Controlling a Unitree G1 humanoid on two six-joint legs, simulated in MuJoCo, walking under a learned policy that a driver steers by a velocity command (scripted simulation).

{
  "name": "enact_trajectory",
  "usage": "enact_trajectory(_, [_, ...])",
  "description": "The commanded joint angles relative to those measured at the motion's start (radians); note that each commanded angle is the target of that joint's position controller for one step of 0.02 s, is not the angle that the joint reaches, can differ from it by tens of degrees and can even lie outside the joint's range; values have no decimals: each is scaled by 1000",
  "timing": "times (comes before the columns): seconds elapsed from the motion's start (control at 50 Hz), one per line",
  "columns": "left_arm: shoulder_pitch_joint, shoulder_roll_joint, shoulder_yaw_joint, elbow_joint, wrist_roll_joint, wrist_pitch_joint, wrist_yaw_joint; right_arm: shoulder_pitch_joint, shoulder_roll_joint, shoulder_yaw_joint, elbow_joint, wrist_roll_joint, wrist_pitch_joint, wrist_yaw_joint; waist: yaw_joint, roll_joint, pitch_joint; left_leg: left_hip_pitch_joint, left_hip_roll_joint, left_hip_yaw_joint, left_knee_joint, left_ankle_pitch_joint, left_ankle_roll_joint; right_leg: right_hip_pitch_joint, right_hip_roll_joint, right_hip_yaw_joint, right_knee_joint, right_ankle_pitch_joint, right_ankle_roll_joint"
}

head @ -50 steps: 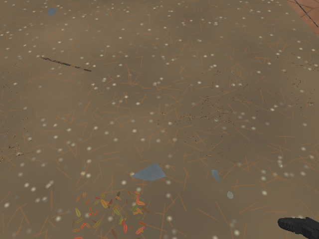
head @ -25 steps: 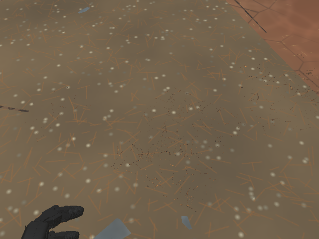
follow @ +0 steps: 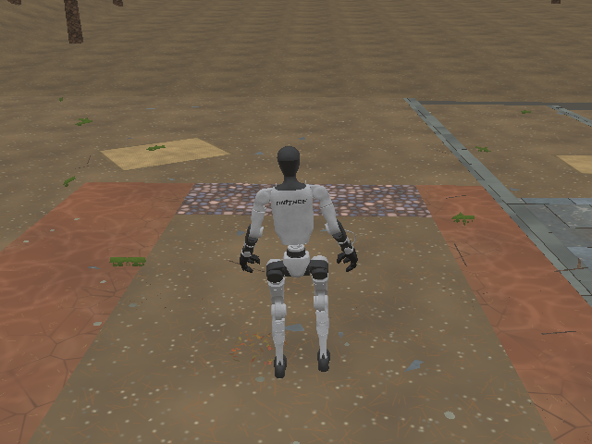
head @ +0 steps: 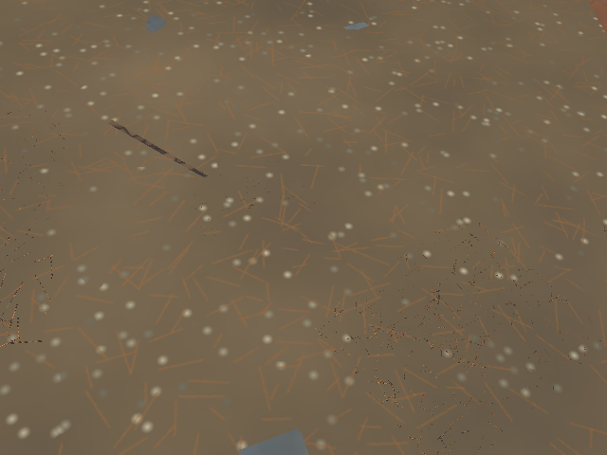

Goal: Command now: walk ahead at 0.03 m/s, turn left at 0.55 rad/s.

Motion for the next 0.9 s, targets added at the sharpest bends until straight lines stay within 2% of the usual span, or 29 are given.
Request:
enact_trajectory(0.02, [-29,106,34,-62,8,-7,20,-52,-172,-43,-83,23,-35,-14,17,169,-95,181,235,-331,-282,289,160,-189,6,106,168,56,1])
enact_trajectory(0.06, [-11,94,35,-56,4,-15,16,-48,-149,-32,-92,20,-30,-25,27,164,-135,190,202,-300,-265,382,158,-137,28,105,182,114,14])
enact_trajectory(0.1, [-20,73,28,-58,-5,-22,13,-27,-154,-35,-96,22,-27,-33,17,152,-148,238,191,-301,-251,407,160,-140,38,111,94,142,25])
enact_trajectory(0.16, [-53,56,17,-67,-8,-27,5,-12,-175,-45,-102,27,-17,-41,-4,166,-144,259,183,-338,-240,343,166,-103,49,124,-73,151,43])
enact_trajectory(0.24, [-28,70,14,-54,-15,-32,-11,-34,-174,-45,-116,18,-6,-33,-14,192,-143,194,184,-374,-230,318,180,33,51,112,-199,127,41])
enact_trajectory(0.3, [-14,75,11,-52,-18,-39,-24,-45,-161,-36,-111,20,0,-23,-17,192,-139,189,183,-412,-200,377,179,105,50,99,-293,116,24])
enact_trajectory(0.34, [30,64,7,-38,-14,-48,-35,-74,-146,-27,-110,30,5,-23,18,178,-137,171,151,-407,-163,377,147,206,53,79,-482,238,-3])
enact_trajectory(0.36, [51,71,7,-31,-5,-52,-38,-65,-134,-21,-104,32,5,-25,29,155,-133,134,122,-394,-148,311,109,288,31,90,-589,368,-25])
enact_trajectory(0.38, [68,122,14,-36,14,-53,-35,-37,-100,-10,-102,19,0,-25,12,59,-147,63,62,-335,-67,160,50,379,-92,197,-614,478,-67])
enact_trajectory(0.4, [27,190,25,-41,23,-47,-29,17,-72,-4,-106,10,-11,-20,-59,-148,-123,-49,-84,-183,36,-111,-11,400,-230,354,-610,663,-176])
enact_trajectory(0.42, [10,126,7,-44,32,-50,-29,-27,-113,-13,-111,0,-18,-22,-18,-194,-117,-48,-71,-140,127,-272,-58,320,-317,441,-642,630,-294])
enact_trajectory(0.44, [-3,103,-2,-50,30,-56,-28,-57,-159,-30,-106,10,-17,-25,4,-158,-94,-60,-53,-141,238,-294,-82,317,-301,432,-651,605,-311])
enact_trajectory(0.46, [-6,112,0,-44,21,-59,-25,-65,-159,-37,-97,17,-12,-29,8,-140,-89,-93,-56,-139,313,-293,-100,338,-274,402,-642,605,-297])
enact_trajectory(0.48, [-11,116,-1,-41,7,-62,-23,-57,-148,-39,-86,17,-4,-32,8,-127,-80,-116,-45,-147,355,-279,-118,355,-256,370,-629,620,-282])
enact_trajectory(0.5, [-18,108,-5,-35,-1,-63,-21,-47,-125,-34,-77,18,2,-32,2,-112,-78,-113,-30,-156,356,-258,-130,366,-242,342,-613,653,-268])
enact_trajectory(0.54, [-28,97,-9,-20,-5,-51,-22,-38,-62,-12,-63,20,3,-27,-3,-115,-84,-45,-14,-92,225,-222,-144,363,-177,252,-588,705,-235])
enact_trajectory(0.56, [-21,92,-10,-13,-3,-43,-23,-52,-40,-2,-60,22,-1,-24,11,-131,-92,-1,-10,-63,142,-197,-145,366,-158,227,-575,736,-228])
enact_trajectory(0.58, [-2,94,-11,-4,-1,-36,-23,-62,-36,0,-55,27,-3,-23,26,-142,-103,36,-13,-43,64,-153,-145,377,-153,222,-563,766,-229])
enact_trajectory(0.62, [8,97,-15,10,-12,-27,-25,-27,-46,-5,-26,32,-3,-21,7,-137,-112,145,-26,-6,-177,41,-125,376,-137,210,-537,739,-210])
enact_trajectory(0.64, [36,91,-18,20,-15,-30,-27,-27,-64,-8,-19,25,-2,-21,12,-119,-109,210,-19,-24,-263,150,-105,353,-126,213,-542,672,-178])
enact_trajectory(0.66, [59,81,-25,26,-6,-41,-32,-35,-108,-14,-29,15,0,-26,27,-61,-125,294,40,-92,-247,292,-78,298,-111,207,-542,563,-127])
enact_trajectory(0.68, [84,80,-27,30,13,-55,-42,-35,-166,-24,-33,10,5,-32,65,56,-135,326,99,-136,-170,435,-35,254,-55,152,-522,442,-84])
enact_trajectory(0.7, [75,53,-34,42,11,-59,-43,-45,-132,-19,-15,6,3,-21,60,134,-140,236,87,-128,-163,269,2,311,-8,91,-539,321,-40])
enact_trajectory(0.72, [22,79,-31,46,10,-56,-41,-56,-91,-10,-21,3,-3,-10,29,91,-98,191,67,-128,-185,183,1,320,0,81,-516,309,-18])
enact_trajectory(0.74, [4,73,-31,50,7,-51,-36,-51,-78,-5,-7,-4,-10,-9,26,82,-83,166,63,-127,-199,151,-10,321,0,77,-508,320,-16])
enact_trajectory(0.78, [14,70,-31,65,3,-36,-26,-47,-83,-3,7,-1,-26,-9,31,93,-42,137,52,-120,-202,158,-26,312,-3,82,-504,345,-21])
enact_trajectory(0.9, [33,65,-30,126,2,-25,-12,-24,-70,9,48,3,-43,-17,33,74,-14,110,42,-117,-211,108,-30,317,-2,84,-513,332,-12])
Keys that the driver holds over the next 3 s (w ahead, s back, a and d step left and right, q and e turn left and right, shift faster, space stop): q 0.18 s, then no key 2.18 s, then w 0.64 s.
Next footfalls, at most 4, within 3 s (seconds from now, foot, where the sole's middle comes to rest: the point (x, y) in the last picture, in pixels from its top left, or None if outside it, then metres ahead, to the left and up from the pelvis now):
0.38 right None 0.08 -0.14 -0.77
0.66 left None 0.01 0.12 -0.77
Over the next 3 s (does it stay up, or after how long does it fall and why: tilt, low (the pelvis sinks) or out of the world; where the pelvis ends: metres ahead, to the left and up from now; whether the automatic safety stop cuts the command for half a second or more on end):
stays up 0.21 0.02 -0.01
